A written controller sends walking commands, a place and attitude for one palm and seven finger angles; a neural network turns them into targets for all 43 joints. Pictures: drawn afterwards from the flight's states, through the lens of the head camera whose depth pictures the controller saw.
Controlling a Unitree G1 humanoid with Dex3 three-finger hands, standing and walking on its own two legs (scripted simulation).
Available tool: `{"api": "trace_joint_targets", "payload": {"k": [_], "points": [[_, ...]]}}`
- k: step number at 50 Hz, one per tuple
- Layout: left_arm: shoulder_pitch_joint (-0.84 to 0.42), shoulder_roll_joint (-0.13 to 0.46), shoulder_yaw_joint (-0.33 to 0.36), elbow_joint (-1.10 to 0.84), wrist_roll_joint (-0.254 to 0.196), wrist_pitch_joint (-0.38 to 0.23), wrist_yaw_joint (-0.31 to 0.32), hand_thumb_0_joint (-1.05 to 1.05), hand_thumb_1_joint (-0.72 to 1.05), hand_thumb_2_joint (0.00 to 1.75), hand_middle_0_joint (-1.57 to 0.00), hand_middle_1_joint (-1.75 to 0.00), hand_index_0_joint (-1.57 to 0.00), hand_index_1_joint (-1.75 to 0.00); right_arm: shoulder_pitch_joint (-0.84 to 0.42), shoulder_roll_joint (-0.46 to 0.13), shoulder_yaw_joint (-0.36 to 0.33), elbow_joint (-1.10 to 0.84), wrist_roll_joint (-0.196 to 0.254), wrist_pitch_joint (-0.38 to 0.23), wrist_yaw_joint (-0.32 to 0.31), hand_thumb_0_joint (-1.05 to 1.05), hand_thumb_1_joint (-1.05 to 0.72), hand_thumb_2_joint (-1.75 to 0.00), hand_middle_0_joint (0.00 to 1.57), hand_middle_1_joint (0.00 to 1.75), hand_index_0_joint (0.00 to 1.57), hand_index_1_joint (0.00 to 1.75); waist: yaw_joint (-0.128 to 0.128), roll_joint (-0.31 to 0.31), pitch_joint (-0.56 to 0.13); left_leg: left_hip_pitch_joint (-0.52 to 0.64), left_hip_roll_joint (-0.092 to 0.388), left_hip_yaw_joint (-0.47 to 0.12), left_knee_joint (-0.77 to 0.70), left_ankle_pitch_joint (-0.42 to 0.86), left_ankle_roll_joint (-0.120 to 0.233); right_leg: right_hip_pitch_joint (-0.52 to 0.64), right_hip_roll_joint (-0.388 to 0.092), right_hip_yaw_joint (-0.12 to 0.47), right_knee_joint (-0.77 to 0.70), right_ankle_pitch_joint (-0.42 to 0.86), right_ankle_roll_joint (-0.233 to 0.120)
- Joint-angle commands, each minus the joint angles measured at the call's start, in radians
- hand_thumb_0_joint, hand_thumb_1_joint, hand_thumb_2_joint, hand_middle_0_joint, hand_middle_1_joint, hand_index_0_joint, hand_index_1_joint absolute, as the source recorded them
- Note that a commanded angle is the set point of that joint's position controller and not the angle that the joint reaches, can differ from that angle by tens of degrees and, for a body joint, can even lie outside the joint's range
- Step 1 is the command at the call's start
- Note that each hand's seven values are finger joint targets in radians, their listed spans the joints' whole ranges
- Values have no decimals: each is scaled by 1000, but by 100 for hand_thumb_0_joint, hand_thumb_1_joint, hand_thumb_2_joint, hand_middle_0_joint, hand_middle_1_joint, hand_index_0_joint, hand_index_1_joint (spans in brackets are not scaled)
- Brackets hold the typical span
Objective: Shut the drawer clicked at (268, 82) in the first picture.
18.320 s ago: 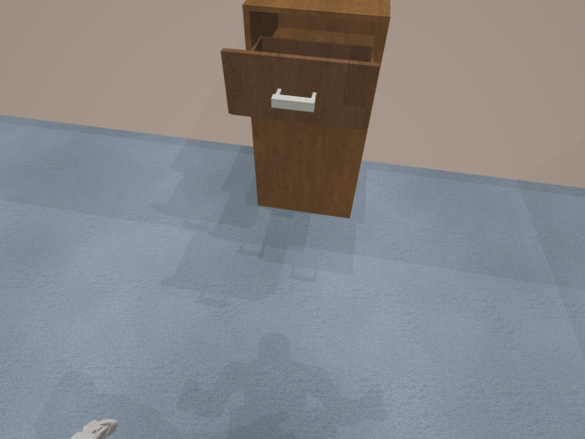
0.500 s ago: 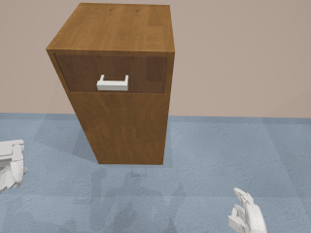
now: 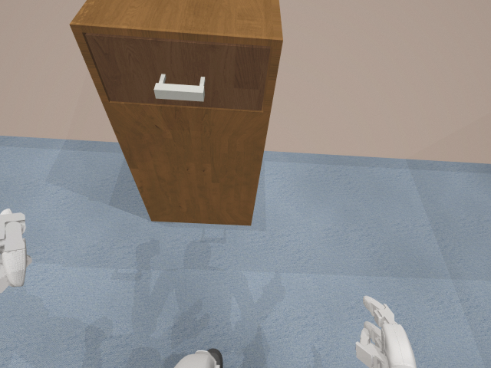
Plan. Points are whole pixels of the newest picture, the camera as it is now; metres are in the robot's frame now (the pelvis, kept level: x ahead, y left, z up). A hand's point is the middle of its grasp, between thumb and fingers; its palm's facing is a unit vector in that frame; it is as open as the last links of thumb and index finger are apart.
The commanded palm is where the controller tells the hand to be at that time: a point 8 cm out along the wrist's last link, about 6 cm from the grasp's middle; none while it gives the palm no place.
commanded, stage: step back with the hand held close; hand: left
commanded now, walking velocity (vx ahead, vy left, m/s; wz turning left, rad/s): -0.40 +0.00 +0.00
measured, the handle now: (181, 86) +0.69 +0.21 +0.01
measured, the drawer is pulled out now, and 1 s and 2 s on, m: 0.00 0.00 0.00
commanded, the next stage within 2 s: stop stepping back and stand still in 0.26 s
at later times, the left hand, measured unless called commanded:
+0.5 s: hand out of the picture +0.06 +0.23 +0.14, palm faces +0.33 -0.83 -0.45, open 3.2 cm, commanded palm -0.01 +0.28 +0.19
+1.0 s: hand out of the picture +0.00 +0.24 +0.18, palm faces +0.39 -0.82 -0.41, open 3.3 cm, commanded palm -0.05 +0.27 +0.19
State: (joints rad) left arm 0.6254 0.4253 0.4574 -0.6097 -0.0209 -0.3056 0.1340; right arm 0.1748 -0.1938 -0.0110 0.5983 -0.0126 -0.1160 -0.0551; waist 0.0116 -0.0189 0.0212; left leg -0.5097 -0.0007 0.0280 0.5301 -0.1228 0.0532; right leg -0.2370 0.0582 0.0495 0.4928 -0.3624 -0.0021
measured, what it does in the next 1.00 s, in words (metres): walks backwards: left foot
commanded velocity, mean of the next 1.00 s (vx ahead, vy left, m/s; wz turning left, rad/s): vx -0.01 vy -0.03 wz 0.01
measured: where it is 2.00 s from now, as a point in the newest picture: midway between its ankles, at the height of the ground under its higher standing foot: outside the picture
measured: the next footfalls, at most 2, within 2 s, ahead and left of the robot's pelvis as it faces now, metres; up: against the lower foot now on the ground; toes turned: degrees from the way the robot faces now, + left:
left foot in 0.42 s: -0.10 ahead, +0.10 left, +0.00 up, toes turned +3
right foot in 1.04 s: -0.12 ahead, -0.14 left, +0.00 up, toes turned +4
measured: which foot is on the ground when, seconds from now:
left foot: down 0.00-0.18, up 0.20-0.40, down 0.42-1.00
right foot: down 0.00-0.80, up 0.82-1.00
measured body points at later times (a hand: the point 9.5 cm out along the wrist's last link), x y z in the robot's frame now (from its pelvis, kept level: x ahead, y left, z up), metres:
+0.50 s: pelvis -0.13 -0.01 +0.00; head -0.09 +0.02 +0.45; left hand +0.04 +0.28 +0.17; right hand +0.05 -0.25 -0.07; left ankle -0.11 +0.11 -0.73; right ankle -0.07 -0.13 -0.73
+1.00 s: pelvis -0.18 -0.01 +0.01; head -0.21 +0.03 +0.46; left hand -0.02 +0.28 +0.20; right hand -0.05 -0.23 -0.07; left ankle -0.15 +0.11 -0.73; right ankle -0.15 -0.11 -0.71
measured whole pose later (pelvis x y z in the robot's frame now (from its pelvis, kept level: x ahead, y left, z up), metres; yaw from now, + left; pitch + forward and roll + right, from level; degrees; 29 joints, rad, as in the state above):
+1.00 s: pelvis -0.18 -0.01 +0.01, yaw +1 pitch -3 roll -1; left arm 0.63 0.40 0.36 -0.59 0.00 -0.19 0.17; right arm 0.31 -0.15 0.03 0.63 -0.01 -0.13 -0.05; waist -0.04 -0.05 -0.03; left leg -0.24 0.04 0.03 0.52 -0.24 0.01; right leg -0.33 0.01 -0.08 0.71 -0.40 0.00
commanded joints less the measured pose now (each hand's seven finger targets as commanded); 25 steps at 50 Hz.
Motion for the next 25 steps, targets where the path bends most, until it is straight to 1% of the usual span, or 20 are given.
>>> {"api": "trace_joint_targets", "payload": {"k": [1, 2, 4, 6, 7, 8, 9, 10, 11, 13, 15, 17, 18, 19, 20, 21, 22, 23, 24, 25], "points": [[8, 136, 36, -269, -25, -59, -9, 0, 90, 90, -140, -160, -140, -160, -24, -152, -58, -120, -3, -52, 2, 0, -90, -90, 20, 30, 20, 30, -13, 172, -401, 615, 173, -122, -66, 708, 29, -87, -17, -14, 28, 290, 43], [29, 153, 51, -295, -31, -56, -6, 0, 90, 90, -140, -160, -140, -160, -32, -153, -59, -132, -3, -52, 5, 0, -90, -90, 20, 30, 20, 30, -7, 187, -443, 632, 187, -120, -56, 698, 37, -85, -21, -9, 44, 233, 55], [109, 193, 107, -298, -46, -41, -2, 0, 90, 90, -140, -160, -140, -160, -54, -157, -58, -157, -1, -49, 11, 0, -90, -90, 20, 30, 20, 30, 11, 184, -448, 529, 205, -143, -93, 531, 42, -32, -16, -14, 54, 141, 50], [146, 202, 136, -280, -56, -27, -8, 0, 90, 90, -140, -160, -140, -160, -101, -150, -52, -193, 6, -29, 10, 0, -90, -90, 20, 30, 20, 30, 17, 134, -323, 291, 192, -127, -125, 204, 38, 35, -31, -9, 11, 171, 37], [149, 212, 155, -256, -56, -24, -11, 0, 90, 90, -140, -160, -140, -160, -120, -142, -50, -208, 11, -15, 6, 0, -90, -90, 20, 30, 20, 30, 10, 57, -251, 175, 141, -92, -96, -20, 14, 38, -74, 36, -52, 244, 22], [137, 228, 167, -218, -56, -21, -9, 0, 90, 90, -140, -160, -140, -160, -124, -120, -50, -218, 23, 3, 5, 0, -90, -90, 20, 30, 20, 30, -7, -107, -184, 161, 37, -33, 54, -209, -34, -102, -198, 200, -204, 165, -19], [101, 241, 175, -206, -58, -16, 1, 0, 90, 90, -140, -160, -140, -160, -107, -116, -62, -198, 31, 15, 4, 0, -90, -90, 20, 30, 20, 30, -3, -212, -148, 149, -39, -21, 314, -273, -71, -242, -360, 362, -331, 119, -99], [81, 194, 141, -134, -59, 4, 13, 0, 90, 90, -140, -160, -140, -160, -120, -108, -73, -156, 26, 23, 5, 0, -90, -90, 20, 30, 20, 30, 6, -193, -83, 92, -52, -82, 549, -326, -74, -305, -411, 359, -351, 166, -139], [59, 175, 122, -105, -49, 18, 15, 0, 90, 90, -140, -160, -140, -160, -111, -100, -69, -137, 14, 28, 4, 0, -90, -90, 20, 30, 20, 30, -12, -151, -79, 38, -28, -103, 611, -321, -76, -270, -397, 286, -304, 266, -151], [32, 134, 76, -13, -34, 32, 8, 0, 90, 90, -140, -160, -140, -160, -117, -64, -44, -141, 8, 48, -8, 0, -90, -90, 20, 30, 20, 30, -30, -94, -53, 36, 12, -61, 508, -260, -86, -194, -297, 163, -209, 469, -134], [-29, 107, 22, 5, -16, 31, 10, 0, 90, 90, -140, -160, -140, -160, -138, -73, -28, -143, 8, 52, -27, 0, -90, -90, 20, 30, 20, 30, -24, -81, -7, 89, 16, -40, 278, -269, -68, -147, -241, 107, -151, 605, -106], [-66, 96, -20, -39, -12, 30, 17, 0, 90, 90, -140, -160, -140, -160, -104, -109, -31, -129, 12, 45, -39, 0, -90, -90, 20, 30, 20, 30, -35, -57, -45, 147, -9, -12, 21, -204, -53, -57, -205, 91, -99, 662, -64], [-79, 98, -36, -88, -12, 23, 17, 0, 90, 90, -140, -160, -140, -160, -81, -122, -35, -129, 14, 42, -41, 0, -90, -90, 20, 30, 20, 30, -39, -40, -86, 204, -8, 3, -113, -112, -47, -12, -179, 64, -67, 646, -31], [-89, 113, -46, -152, -10, 21, 19, 0, 90, 90, -140, -160, -140, -160, -79, -140, -45, -142, 20, 32, -47, 0, -90, -90, 20, 30, 20, 30, -34, 6, -137, 269, 30, -2, -199, 17, -32, 34, -149, 44, -19, 586, 4], [-66, 126, -22, -199, -9, 12, 22, 0, 90, 90, -140, -160, -140, -160, -50, -163, -54, -159, 19, 23, -43, 0, -90, -90, 20, 30, 20, 30, -20, 105, -207, 310, 137, -116, -211, 167, 14, 33, -89, 19, 48, 411, 32], [-55, 154, 4, -257, 0, 4, 24, 0, 90, 90, -140, -160, -140, -160, -32, -163, -61, -176, 21, 8, -34, 0, -90, -90, 20, 30, 20, 30, -11, 147, -264, 375, 206, -175, -160, 246, 50, -29, -64, 10, 100, 239, 52], [-29, 178, 30, -310, 0, -3, 22, 0, 90, 90, -140, -160, -140, -160, -18, -160, -65, -187, 26, -14, -24, 0, -90, -90, 20, 30, 20, 30, -4, 126, -295, 417, 222, -159, -151, 230, 61, -61, -51, 6, 122, 121, 62], [30, 188, 71, -279, -6, 1, 27, 0, 90, 90, -140, -160, -140, -160, -42, -136, -59, -195, 17, -36, -23, 0, -90, -90, 20, 30, 20, 30, -8, 207, -286, 331, 226, -208, -189, 160, 71, -57, -45, -28, 157, 62, 38], [33, 220, 113, -333, -8, 13, 28, 0, 90, 90, -140, -160, -140, -160, -48, -141, -48, -198, 5, -50, -19, 0, -90, -90, 20, 30, 20, 30, -2, 294, -271, 251, 247, -248, -259, 15, 77, -36, -48, -31, 237, -25, 33], [3, 193, 96, -366, 1, 16, 34, 0, 90, 90, -140, -160, -140, -160, -56, -124, -38, -199, 6, -61, -15, 0, -90, -90, 20, 30, 20, 30, -11, 291, -198, 176, 254, -241, -296, -92, 79, -17, -55, -32, 273, -38, 27]]}}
